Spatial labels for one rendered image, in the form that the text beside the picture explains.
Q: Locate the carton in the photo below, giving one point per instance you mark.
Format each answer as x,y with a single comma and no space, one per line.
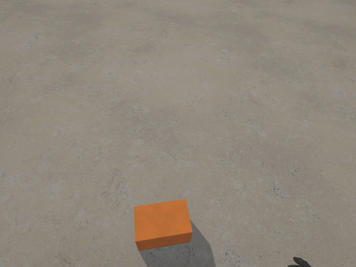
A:
162,224

